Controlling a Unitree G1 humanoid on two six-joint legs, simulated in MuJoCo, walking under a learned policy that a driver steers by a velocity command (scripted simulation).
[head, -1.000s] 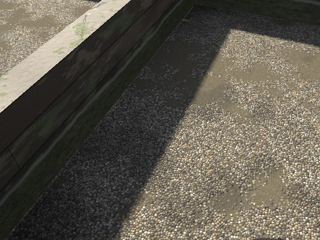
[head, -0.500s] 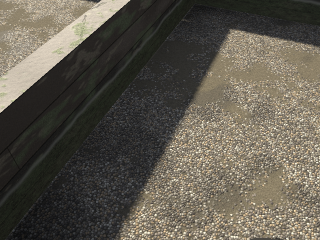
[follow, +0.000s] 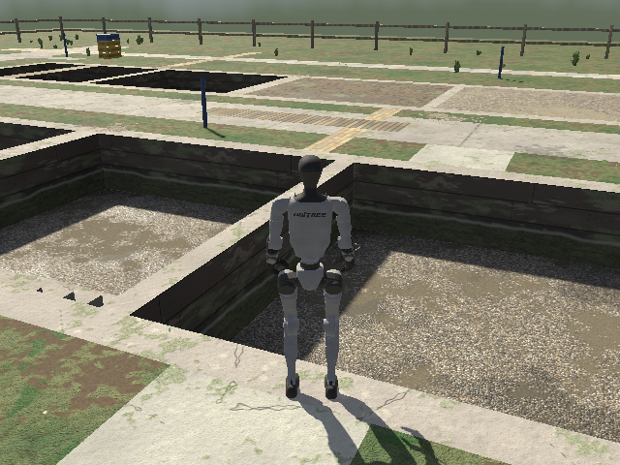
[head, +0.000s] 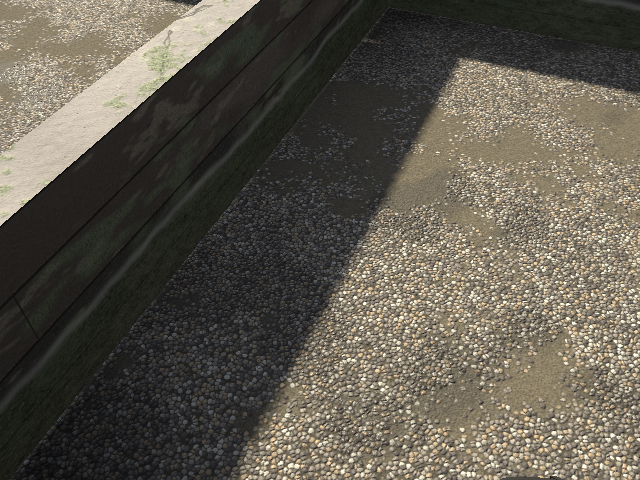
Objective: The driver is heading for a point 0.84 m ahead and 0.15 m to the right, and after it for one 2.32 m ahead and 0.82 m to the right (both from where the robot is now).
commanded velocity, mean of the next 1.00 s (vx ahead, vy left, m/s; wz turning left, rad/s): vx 0.50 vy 0.00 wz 0.00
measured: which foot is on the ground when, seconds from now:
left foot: down 0.00-1.00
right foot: down 0.00-1.00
